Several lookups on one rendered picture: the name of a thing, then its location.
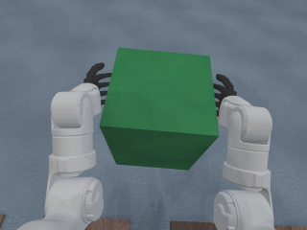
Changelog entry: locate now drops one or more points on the right robot hand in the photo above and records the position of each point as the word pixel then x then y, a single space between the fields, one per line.
pixel 226 91

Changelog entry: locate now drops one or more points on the robot right forearm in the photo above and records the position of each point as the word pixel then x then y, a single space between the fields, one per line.
pixel 248 144

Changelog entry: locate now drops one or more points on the left robot hand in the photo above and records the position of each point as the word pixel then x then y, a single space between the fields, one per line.
pixel 91 77

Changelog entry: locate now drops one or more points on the left robot upper arm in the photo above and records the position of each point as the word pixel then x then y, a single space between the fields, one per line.
pixel 72 203

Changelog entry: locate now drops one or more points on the right robot upper arm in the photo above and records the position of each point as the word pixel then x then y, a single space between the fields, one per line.
pixel 242 210

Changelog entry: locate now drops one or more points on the robot left forearm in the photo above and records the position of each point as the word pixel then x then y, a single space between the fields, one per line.
pixel 72 126

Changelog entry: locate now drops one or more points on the carton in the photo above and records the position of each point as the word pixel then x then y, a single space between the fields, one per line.
pixel 160 109

